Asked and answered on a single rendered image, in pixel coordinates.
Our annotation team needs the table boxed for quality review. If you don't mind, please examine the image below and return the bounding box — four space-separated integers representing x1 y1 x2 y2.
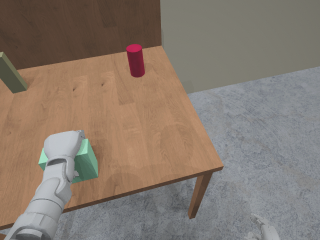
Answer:
0 0 224 240

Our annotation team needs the sponge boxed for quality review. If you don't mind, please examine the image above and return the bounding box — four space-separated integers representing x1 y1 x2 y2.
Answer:
38 138 98 184

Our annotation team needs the robot left forearm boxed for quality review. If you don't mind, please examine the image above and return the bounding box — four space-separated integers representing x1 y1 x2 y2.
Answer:
4 155 75 240

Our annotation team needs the right robot hand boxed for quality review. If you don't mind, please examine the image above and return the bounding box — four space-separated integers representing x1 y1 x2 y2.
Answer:
244 213 281 240

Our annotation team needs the left robot hand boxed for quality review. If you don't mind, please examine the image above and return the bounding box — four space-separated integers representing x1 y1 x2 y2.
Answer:
43 130 86 178

